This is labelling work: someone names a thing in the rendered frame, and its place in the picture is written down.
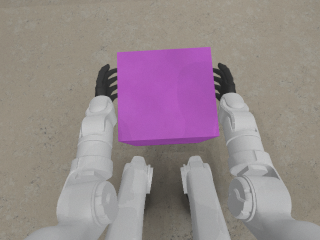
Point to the robot left upper arm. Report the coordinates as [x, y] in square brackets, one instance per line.
[84, 210]

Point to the robot left forearm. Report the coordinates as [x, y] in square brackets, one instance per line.
[95, 143]

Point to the left robot shin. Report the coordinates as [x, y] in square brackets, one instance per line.
[135, 158]

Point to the carton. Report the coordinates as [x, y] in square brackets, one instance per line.
[166, 97]

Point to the robot right thigh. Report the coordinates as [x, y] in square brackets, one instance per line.
[207, 218]

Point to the right robot hand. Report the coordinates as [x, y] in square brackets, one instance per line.
[225, 80]

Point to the left robot hand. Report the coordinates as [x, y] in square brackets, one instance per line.
[103, 83]

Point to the robot right upper arm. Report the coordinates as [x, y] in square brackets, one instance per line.
[263, 204]

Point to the robot right forearm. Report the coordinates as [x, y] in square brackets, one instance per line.
[243, 141]

